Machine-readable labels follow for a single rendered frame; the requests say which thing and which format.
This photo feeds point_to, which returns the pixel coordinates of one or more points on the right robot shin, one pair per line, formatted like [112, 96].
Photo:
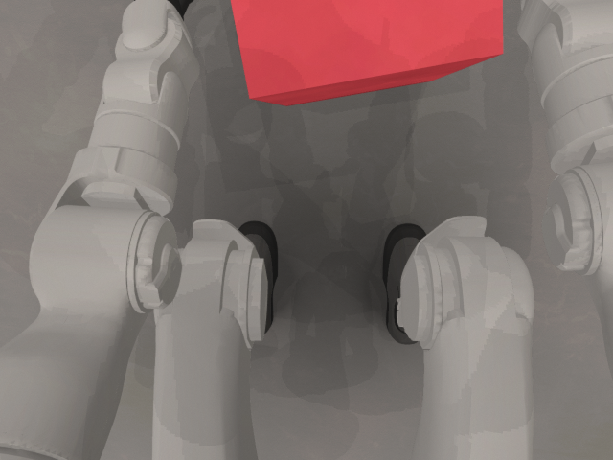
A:
[474, 226]

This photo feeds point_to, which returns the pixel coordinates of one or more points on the right robot upper arm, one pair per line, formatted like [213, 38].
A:
[577, 229]

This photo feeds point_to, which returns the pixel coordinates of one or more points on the carton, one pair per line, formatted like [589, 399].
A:
[303, 51]

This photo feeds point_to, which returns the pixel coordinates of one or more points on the robot left hand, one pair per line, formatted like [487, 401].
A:
[181, 6]

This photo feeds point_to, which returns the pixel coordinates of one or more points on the left robot upper arm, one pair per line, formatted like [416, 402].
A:
[97, 272]

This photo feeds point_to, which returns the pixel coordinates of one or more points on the robot right forearm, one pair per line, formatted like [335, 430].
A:
[571, 43]

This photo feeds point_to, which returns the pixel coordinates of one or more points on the robot left foot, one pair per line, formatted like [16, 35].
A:
[262, 236]

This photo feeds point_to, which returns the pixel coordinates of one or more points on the robot left forearm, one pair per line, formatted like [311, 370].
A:
[130, 159]

